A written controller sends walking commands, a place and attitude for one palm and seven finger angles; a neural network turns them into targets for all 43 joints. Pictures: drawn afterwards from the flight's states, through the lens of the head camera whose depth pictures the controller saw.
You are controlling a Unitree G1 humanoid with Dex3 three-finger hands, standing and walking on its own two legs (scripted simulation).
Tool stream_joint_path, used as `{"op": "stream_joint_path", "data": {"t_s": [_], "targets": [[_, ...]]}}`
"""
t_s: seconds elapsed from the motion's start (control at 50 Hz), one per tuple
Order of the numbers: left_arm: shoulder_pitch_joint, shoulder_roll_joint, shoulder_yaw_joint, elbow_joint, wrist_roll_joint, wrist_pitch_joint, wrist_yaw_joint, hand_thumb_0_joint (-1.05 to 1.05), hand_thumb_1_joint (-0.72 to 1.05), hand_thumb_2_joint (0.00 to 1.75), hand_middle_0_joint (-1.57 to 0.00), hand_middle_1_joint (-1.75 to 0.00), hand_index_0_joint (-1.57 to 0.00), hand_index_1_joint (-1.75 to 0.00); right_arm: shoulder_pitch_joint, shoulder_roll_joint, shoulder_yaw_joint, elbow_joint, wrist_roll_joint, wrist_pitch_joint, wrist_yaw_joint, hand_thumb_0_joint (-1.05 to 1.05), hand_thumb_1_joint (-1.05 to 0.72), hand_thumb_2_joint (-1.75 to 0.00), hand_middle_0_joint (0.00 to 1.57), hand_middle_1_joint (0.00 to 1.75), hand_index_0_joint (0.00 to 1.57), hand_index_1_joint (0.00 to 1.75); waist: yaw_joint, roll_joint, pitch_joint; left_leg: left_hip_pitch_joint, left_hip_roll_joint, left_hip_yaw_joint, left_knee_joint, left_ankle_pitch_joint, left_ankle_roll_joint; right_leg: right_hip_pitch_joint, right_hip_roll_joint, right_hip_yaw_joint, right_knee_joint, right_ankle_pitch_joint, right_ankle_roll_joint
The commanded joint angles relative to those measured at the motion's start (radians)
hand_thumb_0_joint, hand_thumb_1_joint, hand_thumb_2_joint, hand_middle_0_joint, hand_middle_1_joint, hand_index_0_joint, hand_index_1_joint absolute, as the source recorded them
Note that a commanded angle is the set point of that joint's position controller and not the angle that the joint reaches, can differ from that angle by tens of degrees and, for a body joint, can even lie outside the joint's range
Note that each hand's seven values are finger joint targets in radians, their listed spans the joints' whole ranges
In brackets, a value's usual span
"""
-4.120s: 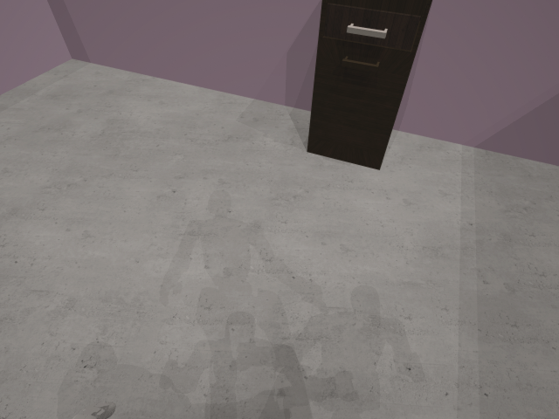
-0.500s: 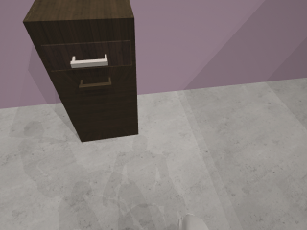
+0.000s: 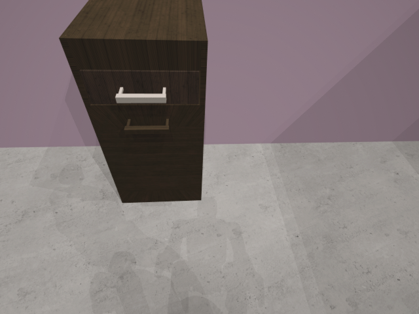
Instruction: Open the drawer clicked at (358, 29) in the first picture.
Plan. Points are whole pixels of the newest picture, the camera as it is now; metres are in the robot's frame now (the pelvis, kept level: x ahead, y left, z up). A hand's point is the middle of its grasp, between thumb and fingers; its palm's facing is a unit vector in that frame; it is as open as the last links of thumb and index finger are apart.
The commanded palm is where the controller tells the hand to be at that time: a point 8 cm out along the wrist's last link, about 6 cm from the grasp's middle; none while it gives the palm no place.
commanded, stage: take the last steps up to it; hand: left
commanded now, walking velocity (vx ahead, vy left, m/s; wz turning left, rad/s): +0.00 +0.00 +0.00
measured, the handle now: (142, 94) +0.78 +0.27 -0.03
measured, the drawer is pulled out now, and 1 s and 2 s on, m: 0.00 0.00 0.00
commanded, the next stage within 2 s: come to a stop and stand still in 0.98 s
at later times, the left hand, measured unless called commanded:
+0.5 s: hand out of the picture +0.01 +0.13 -0.15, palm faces +0.17 -0.96 -0.20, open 7.4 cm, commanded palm none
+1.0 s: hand (121, 306) +0.17 +0.20 -0.17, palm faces +0.14 -0.97 -0.18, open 7.4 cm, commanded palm none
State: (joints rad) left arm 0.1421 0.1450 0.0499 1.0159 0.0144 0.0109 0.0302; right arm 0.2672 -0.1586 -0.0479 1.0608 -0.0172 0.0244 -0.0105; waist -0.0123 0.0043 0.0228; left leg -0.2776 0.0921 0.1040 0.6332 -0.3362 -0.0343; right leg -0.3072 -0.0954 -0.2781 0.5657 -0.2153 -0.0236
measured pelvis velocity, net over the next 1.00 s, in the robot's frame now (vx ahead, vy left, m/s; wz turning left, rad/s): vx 0.20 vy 0.03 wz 0.06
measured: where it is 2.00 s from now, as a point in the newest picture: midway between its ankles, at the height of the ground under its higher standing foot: outside the picture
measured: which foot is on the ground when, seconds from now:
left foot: down 0.00-0.38, up 0.40-0.80, down 0.82-1.00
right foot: down 0.00-0.00, up 0.02-0.34, down 0.36-0.82, up 0.84-1.00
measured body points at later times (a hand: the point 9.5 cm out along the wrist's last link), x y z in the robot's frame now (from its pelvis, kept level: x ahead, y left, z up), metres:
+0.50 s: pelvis +0.05 -0.03 +0.02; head +0.05 -0.05 +0.47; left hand +0.01 +0.19 -0.13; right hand +0.06 -0.26 -0.16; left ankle +0.03 +0.10 -0.67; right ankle +0.03 -0.12 -0.73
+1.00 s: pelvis +0.20 +0.03 +0.01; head +0.23 +0.04 +0.46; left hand +0.17 +0.25 -0.15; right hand +0.30 -0.20 -0.13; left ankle +0.22 +0.13 -0.73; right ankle +0.17 -0.10 -0.65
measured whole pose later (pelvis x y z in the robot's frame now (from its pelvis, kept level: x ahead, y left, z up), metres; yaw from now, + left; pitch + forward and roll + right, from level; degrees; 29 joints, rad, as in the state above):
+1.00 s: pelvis +0.20 +0.03 +0.01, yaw +3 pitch -1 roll +1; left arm 0.30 0.17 0.07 1.11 0.02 -0.02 0.00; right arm 0.17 -0.15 -0.05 1.02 -0.02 -0.07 -0.03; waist 0.02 -0.04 0.08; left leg -0.24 0.03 0.18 0.49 -0.23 0.03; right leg -0.44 -0.10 -0.06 1.13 -0.37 0.00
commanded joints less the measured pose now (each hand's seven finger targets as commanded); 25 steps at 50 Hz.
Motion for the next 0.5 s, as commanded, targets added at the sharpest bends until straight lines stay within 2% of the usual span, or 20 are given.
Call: {"op": "stream_joint_path", "data": {"t_s": [0.0,0.02,0.04,0.08,0.12,0.16,0.22,0.26,0.28,0.3,0.32,0.34,0.36,0.38,0.4,0.42,0.44,0.46,0.48], "targets": [[0.015,0.068,0.017,-0.074,-0.006,0.012,-0.001,0.0,0.9,0.9,-0.2,-0.3,-0.2,-0.3,0.08,-0.161,-0.024,-0.052,-0.02,-0.013,-0.008,0.0,-0.9,-0.9,0.2,0.3,0.2,0.3,-0.006,0.268,0.085,-0.106,0.29,-0.406,-0.467,0.002,0.163,-0.081,-0.003,0.135,0.159,-0.239,0.065],[0.008,0.067,0.018,-0.063,0.002,0.014,-0.004,0.0,0.9,0.9,-0.2,-0.3,-0.2,-0.3,0.029,-0.149,-0.018,-0.056,-0.022,-0.019,-0.014,0.0,-0.9,-0.9,0.2,0.3,0.2,0.3,0.001,0.244,0.088,-0.115,0.26,-0.381,-0.486,-0.047,0.175,-0.063,-0.008,0.18,0.25,-0.252,0.055],[0.021,0.063,0.019,-0.053,0.009,0.014,-0.008,0.0,0.9,0.9,-0.2,-0.3,-0.2,-0.3,0.01,-0.134,-0.014,-0.059,-0.02,-0.028,-0.018,0.0,-0.9,-0.9,0.2,0.3,0.2,0.3,0.007,0.255,0.089,-0.087,0.228,-0.349,-0.481,-0.049,0.168,-0.097,-0.008,0.199,0.307,-0.238,0.054],[0.056,0.073,0.017,-0.033,0.015,0.003,-0.021,0.0,0.9,0.9,-0.2,-0.3,-0.2,-0.3,0.026,-0.123,-0.01,-0.053,-0.016,-0.039,-0.021,0.0,-0.9,-0.9,0.2,0.3,0.2,0.3,0.004,0.213,0.059,0.04,0.198,-0.304,-0.457,-0.041,0.165,-0.179,0.004,0.215,0.373,-0.211,0.051],[0.067,0.072,0.009,-0.021,0.016,-0.009,-0.029,0.0,0.9,0.9,-0.2,-0.3,-0.2,-0.3,0.062,-0.134,-0.015,-0.043,-0.013,-0.048,-0.022,0.0,-0.9,-0.9,0.2,0.3,0.2,0.3,-0.014,0.144,0.024,0.162,0.182,-0.283,-0.437,0.005,0.178,-0.223,0.009,0.21,0.355,-0.202,0.057],[0.063,0.073,0.003,-0.014,0.014,-0.018,-0.034,0.0,0.9,0.9,-0.2,-0.3,-0.2,-0.3,0.095,-0.141,-0.02,-0.028,-0.011,-0.051,-0.021,0.0,-0.9,-0.9,0.2,0.3,0.2,0.3,-0.031,0.118,0.016,0.224,0.19,-0.276,-0.431,0.024,0.194,-0.233,0.007,0.205,0.308,-0.214,0.059],[0.053,0.065,-0.003,-0.018,0.012,-0.024,-0.036,0.0,0.9,0.9,-0.2,-0.3,-0.2,-0.3,0.118,-0.156,-0.028,-0.012,-0.014,-0.051,-0.017,0.0,-0.9,-0.9,0.2,0.3,0.2,0.3,-0.046,0.111,0.021,0.223,0.2,-0.282,-0.419,0.019,0.206,-0.176,0.012,0.19,0.189,-0.251,0.06],[0.1,0.063,-0.004,-0.002,0.009,-0.03,-0.038,0.0,0.9,0.9,-0.2,-0.3,-0.2,-0.3,0.09,-0.16,-0.03,-0.012,-0.011,-0.048,-0.012,0.0,-0.9,-0.9,0.2,0.3,0.2,0.3,-0.025,0.132,0.018,0.169,0.184,-0.259,-0.398,-0.013,0.191,-0.081,0.031,0.17,0.077,-0.234,0.057],[0.148,0.056,-0.004,0.015,0.009,-0.034,-0.039,0.0,0.9,0.9,-0.2,-0.3,-0.2,-0.3,0.072,-0.157,-0.029,-0.011,-0.01,-0.046,-0.011,0.0,-0.9,-0.9,0.2,0.3,0.2,0.3,-0.002,0.128,0.006,0.125,0.167,-0.235,-0.367,-0.032,0.174,0.005,0.044,0.158,-0.007,-0.185,0.055],[0.212,0.057,-0.002,0.043,0.009,-0.039,-0.039,0.0,0.9,0.9,-0.2,-0.3,-0.2,-0.3,0.047,-0.155,-0.027,-0.011,-0.005,-0.044,-0.009,0.0,-0.9,-0.9,0.2,0.3,0.2,0.3,0.028,0.1,0.0,0.068,0.133,-0.196,-0.313,-0.074,0.144,0.108,0.055,0.139,-0.105,-0.083,0.057],[0.269,0.08,0.003,0.068,0.012,-0.048,-0.034,0.0,0.9,0.9,-0.2,-0.3,-0.2,-0.3,0.041,-0.126,-0.025,-0.012,0.001,-0.046,-0.007,0.0,-0.9,-0.9,0.2,0.3,0.2,0.3,0.049,0.023,-0.007,-0.026,0.081,-0.152,-0.222,-0.105,0.11,0.23,0.025,0.182,-0.181,-0.056,0.049],[0.329,0.143,0.017,0.085,0.02,-0.054,-0.023,0.0,0.9,0.9,-0.2,-0.3,-0.2,-0.3,0.026,-0.072,-0.014,-0.031,0.01,-0.049,-0.003,0.0,-0.9,-0.9,0.2,0.3,0.2,0.3,0.08,-0.163,0.017,-0.218,-0.008,-0.052,-0.034,-0.158,0.067,0.345,-0.131,0.382,-0.28,-0.22,0.0],[0.401,0.226,0.035,0.095,0.016,-0.052,-0.014,0.0,0.9,0.9,-0.2,-0.3,-0.2,-0.3,-0.05,-0.051,-0.006,-0.08,0.005,-0.047,0.01,0.0,-0.9,-0.9,0.2,0.3,0.2,0.3,0.123,-0.338,0.068,-0.378,-0.066,0.022,0.178,-0.237,0.04,0.347,-0.316,0.653,-0.439,-0.387,-0.095],[0.419,0.218,0.033,0.093,0.011,-0.05,-0.007,0.0,0.9,0.9,-0.2,-0.3,-0.2,-0.3,-0.115,-0.088,-0.017,-0.1,-0.006,-0.043,0.016,0.0,-0.9,-0.9,0.2,0.3,0.2,0.3,0.13,-0.206,0.112,-0.409,-0.03,-0.06,0.312,-0.21,0.049,0.26,-0.352,0.706,-0.485,-0.509,-0.14],[0.372,0.187,0.03,0.093,0.009,-0.062,-0.004,0.0,0.9,0.9,-0.2,-0.3,-0.2,-0.3,-0.108,-0.089,-0.023,-0.086,-0.009,-0.041,0.021,0.0,-0.9,-0.9,0.2,0.3,0.2,0.3,0.097,-0.234,0.147,-0.416,0.003,-0.09,0.366,-0.121,0.052,0.195,-0.311,0.669,-0.494,-0.499,-0.122],[0.343,0.148,0.021,0.094,0.009,-0.066,-0.003,0.0,0.9,0.9,-0.2,-0.3,-0.2,-0.3,-0.101,-0.088,-0.024,-0.072,-0.01,-0.04,0.023,0.0,-0.9,-0.9,0.2,0.3,0.2,0.3,0.075,-0.194,0.18,-0.407,0.017,-0.086,0.401,-0.064,0.049,0.167,-0.294,0.619,-0.484,-0.419,-0.115],[0.316,0.118,0.011,0.088,0.01,-0.07,-0.002,0.0,0.9,0.9,-0.2,-0.3,-0.2,-0.3,-0.073,-0.077,-0.026,-0.055,-0.01,-0.039,0.026,0.0,-0.9,-0.9,0.2,0.3,0.2,0.3,0.05,-0.145,0.189,-0.388,0.031,-0.088,0.412,-0.012,0.043,0.144,-0.267,0.528,-0.462,-0.316,-0.103],[0.316,0.096,0.007,0.085,0.009,-0.076,-0.002,0.0,0.9,0.9,-0.2,-0.3,-0.2,-0.3,-0.048,-0.06,-0.025,-0.038,-0.011,-0.037,0.03,0.0,-0.9,-0.9,0.2,0.3,0.2,0.3,0.037,-0.105,0.17,-0.363,0.032,-0.076,0.414,0.028,0.038,0.146,-0.24,0.462,-0.45,-0.228,-0.097],[0.315,0.091,0.004,0.085,0.011,-0.083,-0.003,0.0,0.9,0.9,-0.2,-0.3,-0.2,-0.3,-0.035,-0.045,-0.023,-0.03,-0.012,-0.038,0.032,0.0,-0.9,-0.9,0.2,0.3,0.2,0.3,0.027,-0.089,0.15,-0.353,0.029,-0.063,0.405,0.064,0.031,0.163,-0.215,0.397,-0.433,-0.128,-0.088]]}}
